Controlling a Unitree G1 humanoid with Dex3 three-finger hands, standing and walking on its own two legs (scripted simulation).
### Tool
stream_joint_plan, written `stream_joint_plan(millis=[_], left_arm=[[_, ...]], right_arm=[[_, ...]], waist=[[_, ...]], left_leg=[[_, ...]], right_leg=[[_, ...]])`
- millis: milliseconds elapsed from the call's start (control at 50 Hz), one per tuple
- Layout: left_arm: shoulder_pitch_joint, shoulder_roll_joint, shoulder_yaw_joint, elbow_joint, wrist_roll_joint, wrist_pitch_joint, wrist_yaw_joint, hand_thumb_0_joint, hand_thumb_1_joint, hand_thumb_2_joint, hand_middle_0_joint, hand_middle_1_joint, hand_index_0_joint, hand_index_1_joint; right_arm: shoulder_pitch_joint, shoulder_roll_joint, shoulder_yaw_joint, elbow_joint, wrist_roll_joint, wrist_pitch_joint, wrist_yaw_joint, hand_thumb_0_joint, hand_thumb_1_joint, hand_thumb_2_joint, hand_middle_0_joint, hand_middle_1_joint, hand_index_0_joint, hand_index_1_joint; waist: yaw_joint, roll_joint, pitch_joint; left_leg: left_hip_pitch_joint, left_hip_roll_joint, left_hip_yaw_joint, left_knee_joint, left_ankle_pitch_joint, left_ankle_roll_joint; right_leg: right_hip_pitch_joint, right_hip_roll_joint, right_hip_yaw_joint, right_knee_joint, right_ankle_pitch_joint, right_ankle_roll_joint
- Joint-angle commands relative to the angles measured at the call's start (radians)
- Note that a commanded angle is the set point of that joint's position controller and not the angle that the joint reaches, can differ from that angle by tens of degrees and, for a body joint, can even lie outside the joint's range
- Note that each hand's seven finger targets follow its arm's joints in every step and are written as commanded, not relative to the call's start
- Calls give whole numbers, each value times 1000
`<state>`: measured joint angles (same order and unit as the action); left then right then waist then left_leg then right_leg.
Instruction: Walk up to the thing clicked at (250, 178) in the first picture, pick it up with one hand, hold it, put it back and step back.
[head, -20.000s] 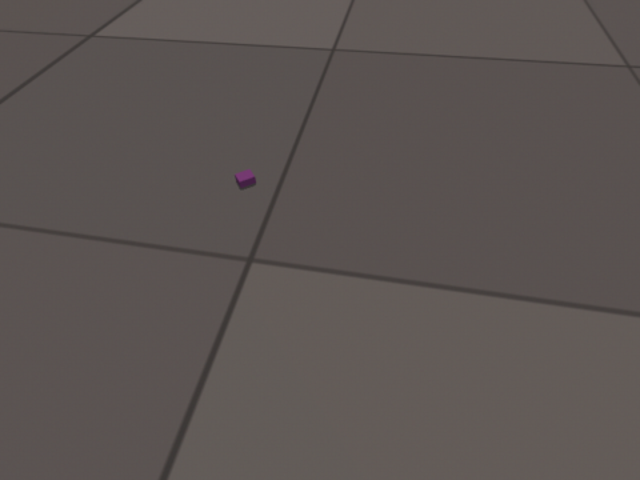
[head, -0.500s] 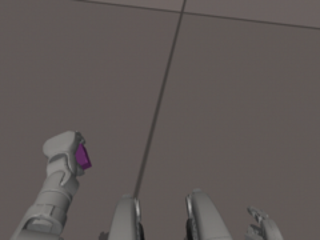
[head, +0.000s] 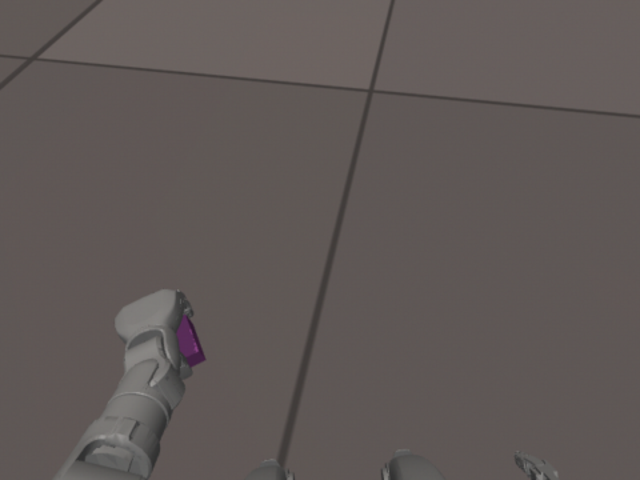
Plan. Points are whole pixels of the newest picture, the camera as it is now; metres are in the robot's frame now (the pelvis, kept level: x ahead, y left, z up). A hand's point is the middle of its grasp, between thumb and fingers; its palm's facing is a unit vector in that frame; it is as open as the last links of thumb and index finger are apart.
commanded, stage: lift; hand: left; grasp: from above
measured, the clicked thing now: (170, 349) +0.34 +0.24 -0.11
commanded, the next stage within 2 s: hold in 0.08 s
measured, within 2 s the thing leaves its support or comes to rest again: neither
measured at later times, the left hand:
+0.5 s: hand (158, 325) +0.34 +0.22 -0.02, palm faces -0.38 -0.17 -0.91, open 9.5 cm
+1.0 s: hand (153, 328) +0.33 +0.22 +0.01, palm faces -0.39 -0.17 -0.90, open 9.5 cm
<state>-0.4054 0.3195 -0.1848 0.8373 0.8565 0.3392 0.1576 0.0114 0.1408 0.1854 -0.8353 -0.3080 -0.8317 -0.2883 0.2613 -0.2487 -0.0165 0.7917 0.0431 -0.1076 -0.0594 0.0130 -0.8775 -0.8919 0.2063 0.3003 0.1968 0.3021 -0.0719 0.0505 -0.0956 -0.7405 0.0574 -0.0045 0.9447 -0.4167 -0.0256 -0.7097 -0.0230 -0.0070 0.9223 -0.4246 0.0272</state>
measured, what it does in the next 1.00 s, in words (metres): stands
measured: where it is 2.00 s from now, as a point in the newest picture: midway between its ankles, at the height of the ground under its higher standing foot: outside the picture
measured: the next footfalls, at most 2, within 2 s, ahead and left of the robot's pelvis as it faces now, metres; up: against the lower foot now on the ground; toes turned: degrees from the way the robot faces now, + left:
none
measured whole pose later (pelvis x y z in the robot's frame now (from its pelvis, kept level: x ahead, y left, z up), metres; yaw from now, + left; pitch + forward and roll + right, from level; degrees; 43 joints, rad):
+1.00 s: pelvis +0.01 +0.00 +0.04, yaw +0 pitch +4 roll +0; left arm -0.33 0.30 -0.24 0.68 0.90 0.37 0.03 0.01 0.13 0.30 -0.79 -0.37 -0.78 -0.36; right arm 0.23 -0.26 -0.02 0.72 0.05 -0.05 -0.02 0.01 -0.88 -0.89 0.20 0.30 0.20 0.30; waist -0.01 0.06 -0.05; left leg -0.38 0.04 0.02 0.61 -0.29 -0.03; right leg -0.38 -0.04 0.01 0.63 -0.32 0.03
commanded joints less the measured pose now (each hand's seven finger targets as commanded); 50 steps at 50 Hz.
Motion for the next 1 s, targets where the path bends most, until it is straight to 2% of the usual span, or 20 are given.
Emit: stream_joint_plan(millis=[0,40,120,140,160,180,200,280,300,400,420,460,480,500,520,560,580,720,820,980], left_arm=[[-305,204,57,-170,24,5,36,0,849,494,-1186,-411,-1190,-407],[-289,166,41,-134,20,12,32,0,827,479,-1169,-407,-1173,-401],[-315,191,52,-162,25,1,28,0,788,493,-1150,-398,-1148,-400],[-310,179,43,-155,28,0,26,0,786,489,-1151,-394,-1148,-396],[-298,157,34,-124,27,0,23,0,771,493,-1139,-394,-1136,-396],[-314,182,46,-155,30,-7,23,0,749,462,-1129,-386,-1127,-387],[-301,169,37,-127,38,-6,19,0,734,441,-1111,-394,-1114,-390],[-326,178,43,-175,39,-8,14,0,714,477,-1092,-422,-1094,-420],[-313,162,35,-163,39,-6,11,0,714,472,-1098,-407,-1097,-408],[-317,167,32,-201,52,-3,1,0,712,468,-1087,-422,-1090,-418],[-325,185,44,-213,53,-2,1,0,713,479,-1080,-431,-1084,-426],[-303,149,29,-189,52,11,-1,0,718,465,-1076,-440,-1086,-430],[-323,167,33,-220,54,13,-2,0,726,463,-1071,-456,-1085,-441],[-322,166,34,-215,54,15,-6,0,736,459,-1077,-454,-1091,-439],[-308,152,22,-203,52,19,-11,0,730,447,-1076,-445,-1090,-430],[-323,178,34,-242,51,20,-15,0,729,478,-1074,-463,-1086,-451],[-298,153,23,-206,54,26,-22,0,717,465,-1065,-460,-1078,-446],[-278,158,17,-259,54,36,-54,0,758,481,-1094,-470,-1106,-457],[-283,184,21,-323,57,33,-84,0,754,509,-1105,-458,-1108,-454],[-266,180,20,-345,74,27,-100,0,755,540,-1081,-530,-1094,-516]], right_arm=[[13,-136,-47,-98,-1,-30,0,0,-869,-890,201,300,200,300],[18,-133,-46,-92,1,-30,4,0,-870,-890,201,300,200,300],[15,-142,-51,-95,0,-30,10,0,-869,-889,201,300,200,300],[12,-137,-49,-96,0,-27,11,0,-871,-891,201,300,200,300],[11,-139,-49,-99,0,-29,14,0,-869,-890,201,300,200,300],[7,-141,-50,-101,-2,-28,16,0,-879,-892,201,300,200,300],[2,-139,-50,-103,-1,-25,16,0,-881,-893,200,300,200,300],[-14,-137,-52,-115,0,-20,23,0,-881,-893,200,300,200,300],[-15,-137,-50,-116,0,-20,27,0,-881,-893,200,300,200,300],[-20,-137,-55,-124,0,-8,32,0,-881,-893,200,300,200,300],[-18,-143,-57,-124,1,-7,34,0,-877,-892,200,300,200,300],[-27,-137,-53,-125,2,-4,37,0,-878,-892,200,300,200,300],[-32,-139,-53,-126,1,-2,38,0,-877,-891,200,300,200,300],[-33,-141,-54,-129,2,-2,39,0,-875,-891,200,300,200,300],[-37,-136,-52,-131,1,-1,39,0,-878,-892,200,300,200,300],[-47,-141,-51,-138,2,0,40,0,-876,-891,200,300,200,300],[-49,-135,-50,-139,2,2,41,0,-878,-892,200,300,200,300],[-68,-136,-44,-167,6,9,43,0,-878,-892,200,300,200,300],[-78,-137,-42,-189,6,13,42,0,-878,-893,200,300,200,300],[-103,-127,-35,-205,8,20,37,0,-880,-894,200,300,200,300]], waist=[[18,-4,-323],[5,-18,-298],[9,-13,-300],[13,-25,-282],[1,-36,-264],[19,-33,-269],[15,-41,-254],[28,-18,-270],[21,-23,-252],[38,-29,-264],[36,-26,-278],[32,-46,-258],[38,-30,-263],[33,-37,-252],[38,-46,-237],[42,-43,-247],[40,-57,-226],[51,-49,-210],[58,-56,-222],[58,-52,-197]], left_leg=[[262,-59,7,-182,277,24],[282,-57,8,-201,293,23],[329,-56,13,-237,319,20],[328,-58,14,-243,315,22],[329,-58,13,-253,313,21],[340,-59,9,-265,313,20],[335,-62,14,-270,305,23],[371,-67,24,-293,307,19],[374,-64,20,-302,307,18],[411,-63,22,-313,385,18],[423,-63,20,-318,392,17],[419,-66,25,-320,397,21],[431,-67,26,-326,398,18],[426,-65,24,-332,386,18],[429,-66,26,-334,381,20],[438,-68,26,-345,370,20],[428,-68,28,-344,367,23],[452,-63,27,-378,356,23],[473,-65,30,-391,362,28],[485,-69,36,-413,341,30]], right_leg=[[225,53,3,-189,295,-21],[229,54,2,-206,310,-21],[259,55,-4,-235,324,-23],[264,54,-3,-246,325,-21],[268,54,-5,-250,318,-22],[281,54,-8,-258,312,-23],[278,52,-3,-268,309,-21],[308,49,6,-293,313,-20],[305,51,1,-293,307,-23],[347,52,-3,-300,379,-22],[355,52,0,-304,383,-22],[359,48,6,-313,404,-18],[365,48,5,-319,402,-18],[359,49,7,-322,388,-19],[369,48,4,-330,386,-17],[378,46,8,-339,374,-17],[375,45,8,-342,376,-15],[394,48,5,-362,352,-21],[424,46,1,-376,358,-19],[418,45,5,-402,338,-17]])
